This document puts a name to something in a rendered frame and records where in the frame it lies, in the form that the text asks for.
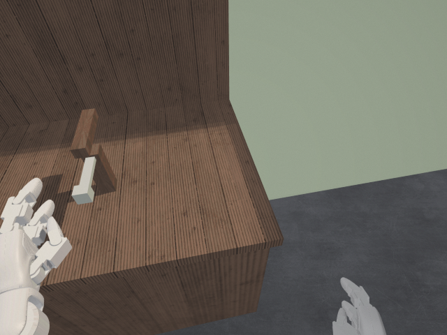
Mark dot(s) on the counter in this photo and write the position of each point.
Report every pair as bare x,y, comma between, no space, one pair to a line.
180,227

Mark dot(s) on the robot left forearm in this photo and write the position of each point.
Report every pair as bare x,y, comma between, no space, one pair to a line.
21,312

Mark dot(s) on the robot left hand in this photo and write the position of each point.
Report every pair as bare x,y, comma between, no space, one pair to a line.
20,236

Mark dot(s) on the robot right hand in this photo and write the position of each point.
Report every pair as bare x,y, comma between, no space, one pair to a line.
365,320

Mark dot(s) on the tap lever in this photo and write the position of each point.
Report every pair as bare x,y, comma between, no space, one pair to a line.
83,193

